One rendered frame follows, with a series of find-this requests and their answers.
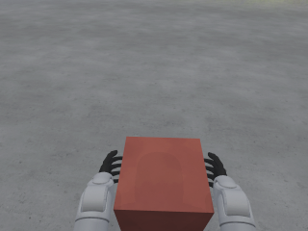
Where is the robot right hand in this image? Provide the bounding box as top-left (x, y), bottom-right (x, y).
top-left (204, 152), bottom-right (227, 188)

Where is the robot left forearm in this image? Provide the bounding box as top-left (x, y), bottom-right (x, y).
top-left (73, 171), bottom-right (115, 231)

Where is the robot right forearm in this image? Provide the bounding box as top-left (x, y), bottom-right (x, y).
top-left (213, 175), bottom-right (256, 231)

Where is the carton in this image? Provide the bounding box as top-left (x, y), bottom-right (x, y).
top-left (113, 137), bottom-right (215, 231)

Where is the robot left hand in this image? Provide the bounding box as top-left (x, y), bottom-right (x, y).
top-left (98, 150), bottom-right (123, 183)

